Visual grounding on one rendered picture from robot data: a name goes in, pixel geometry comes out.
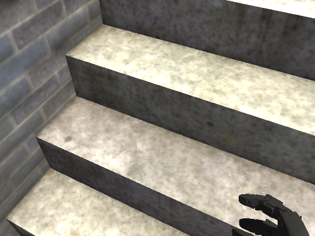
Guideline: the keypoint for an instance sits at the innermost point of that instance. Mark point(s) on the right robot hand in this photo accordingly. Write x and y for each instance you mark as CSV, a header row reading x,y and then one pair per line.
x,y
289,222

